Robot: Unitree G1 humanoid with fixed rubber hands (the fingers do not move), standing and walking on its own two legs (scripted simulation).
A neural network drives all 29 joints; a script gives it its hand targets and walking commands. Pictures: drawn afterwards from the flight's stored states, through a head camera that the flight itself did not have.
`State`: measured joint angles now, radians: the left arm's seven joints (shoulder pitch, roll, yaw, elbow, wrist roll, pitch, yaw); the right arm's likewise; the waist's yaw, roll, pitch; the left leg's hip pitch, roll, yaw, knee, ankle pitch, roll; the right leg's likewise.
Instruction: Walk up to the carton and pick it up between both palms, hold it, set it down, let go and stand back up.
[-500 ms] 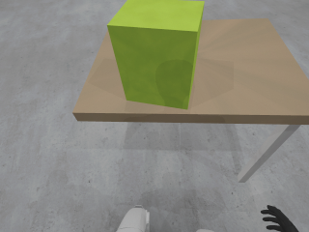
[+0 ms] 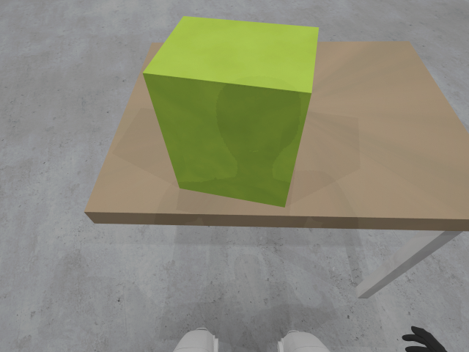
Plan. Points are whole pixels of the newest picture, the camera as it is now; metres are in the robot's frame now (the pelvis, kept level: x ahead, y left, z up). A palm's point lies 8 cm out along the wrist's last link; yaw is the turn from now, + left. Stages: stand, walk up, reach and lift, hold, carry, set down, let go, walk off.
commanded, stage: walk up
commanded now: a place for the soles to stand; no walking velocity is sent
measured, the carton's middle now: (238, 120) +0.48 +0.01 +0.12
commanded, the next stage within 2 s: none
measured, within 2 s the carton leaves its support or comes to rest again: neither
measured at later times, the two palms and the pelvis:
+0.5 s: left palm out of the picture +0.07 +0.34 -0.09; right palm (428, 351) +0.14 -0.29 -0.09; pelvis +0.00 +0.02 +0.00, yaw +1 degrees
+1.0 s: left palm out of the picture +0.05 +0.33 -0.10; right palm out of the picture +0.12 -0.30 -0.09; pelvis -0.01 +0.01 +0.00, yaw +0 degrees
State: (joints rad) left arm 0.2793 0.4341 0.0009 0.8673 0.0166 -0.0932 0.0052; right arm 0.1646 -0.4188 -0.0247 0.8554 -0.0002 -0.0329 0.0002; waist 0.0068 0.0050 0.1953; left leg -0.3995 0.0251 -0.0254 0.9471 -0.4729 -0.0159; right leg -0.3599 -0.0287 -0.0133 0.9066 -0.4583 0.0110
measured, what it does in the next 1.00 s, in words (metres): stands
